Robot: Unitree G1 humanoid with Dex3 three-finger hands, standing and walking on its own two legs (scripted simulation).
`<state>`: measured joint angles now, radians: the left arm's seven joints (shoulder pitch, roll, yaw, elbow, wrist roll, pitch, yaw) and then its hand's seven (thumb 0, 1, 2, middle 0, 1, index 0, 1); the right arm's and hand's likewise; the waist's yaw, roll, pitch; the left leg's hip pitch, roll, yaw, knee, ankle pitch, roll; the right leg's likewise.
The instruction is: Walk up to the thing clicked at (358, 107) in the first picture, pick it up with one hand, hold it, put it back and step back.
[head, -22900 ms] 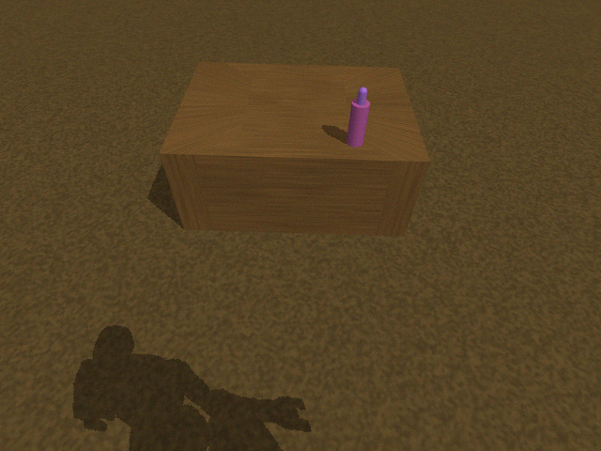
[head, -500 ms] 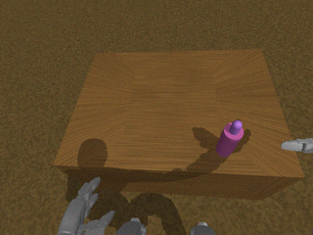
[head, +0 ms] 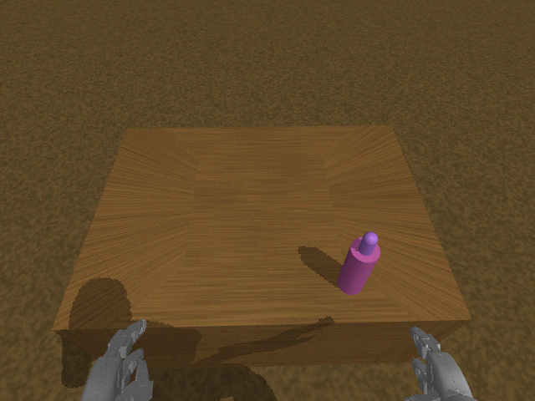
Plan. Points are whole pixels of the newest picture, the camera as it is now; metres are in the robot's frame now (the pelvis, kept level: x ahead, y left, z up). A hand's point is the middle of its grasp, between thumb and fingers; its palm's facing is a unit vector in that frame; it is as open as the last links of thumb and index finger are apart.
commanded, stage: home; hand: right
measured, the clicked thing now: (359, 261) +0.45 -0.20 -0.20
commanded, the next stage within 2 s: none
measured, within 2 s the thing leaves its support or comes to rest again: neither
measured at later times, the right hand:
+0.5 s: hand out of the picture +0.15 -0.16 -0.06, palm faces +0.05 +0.98 -0.19, open 17.3 cm
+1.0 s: hand out of the picture +0.15 -0.18 -0.06, palm faces +0.05 +0.98 -0.19, open 17.2 cm
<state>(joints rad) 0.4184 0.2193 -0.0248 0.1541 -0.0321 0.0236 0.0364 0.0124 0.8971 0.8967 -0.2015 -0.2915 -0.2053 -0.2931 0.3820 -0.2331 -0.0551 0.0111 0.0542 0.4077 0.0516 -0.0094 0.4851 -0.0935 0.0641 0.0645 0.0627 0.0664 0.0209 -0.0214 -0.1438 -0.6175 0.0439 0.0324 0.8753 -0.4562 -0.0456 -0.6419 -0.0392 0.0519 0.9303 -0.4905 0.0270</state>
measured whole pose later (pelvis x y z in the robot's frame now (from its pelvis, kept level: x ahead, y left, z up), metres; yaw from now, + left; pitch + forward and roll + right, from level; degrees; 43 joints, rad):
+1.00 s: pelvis -0.02 +0.00 -0.02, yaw +0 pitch +11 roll +1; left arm 0.47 0.20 -0.02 0.09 -0.01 -0.04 0.09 0.01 0.90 0.90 -0.20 -0.29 -0.21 -0.30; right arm 0.49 -0.22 -0.04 -0.15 0.04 0.45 0.01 -0.01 0.49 -0.09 0.06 0.06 0.06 0.06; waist 0.01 -0.02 -0.17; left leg -0.70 0.05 0.02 0.99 -0.49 -0.05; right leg -0.71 -0.03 0.05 1.03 -0.52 0.03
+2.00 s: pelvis -0.01 +0.00 -0.01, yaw +0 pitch +11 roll +3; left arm 0.29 0.21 -0.02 0.51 -0.01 -0.19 0.16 0.01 0.90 0.90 -0.20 -0.30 -0.21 -0.30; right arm 0.51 -0.22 -0.04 -0.16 0.05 0.47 -0.02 -0.01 0.57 -0.04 0.05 0.05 0.05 0.05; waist 0.04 -0.05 -0.16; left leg -0.66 0.03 0.04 0.96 -0.49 -0.04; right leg -0.70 -0.05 0.07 1.03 -0.53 0.03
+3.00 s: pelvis -0.03 +0.01 +0.05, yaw -1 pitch -4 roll +0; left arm 0.14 0.31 0.02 1.14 0.02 0.00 0.00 0.01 0.90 0.90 -0.20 -0.30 -0.21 -0.30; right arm 0.19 -0.31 -0.01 1.09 -0.03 -0.01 -0.02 0.00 -0.90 -0.90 0.20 0.30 0.20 0.30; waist 0.00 -0.01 0.06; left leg -0.14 0.06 0.04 0.43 -0.22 -0.04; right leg -0.14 -0.02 0.04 0.42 -0.22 0.03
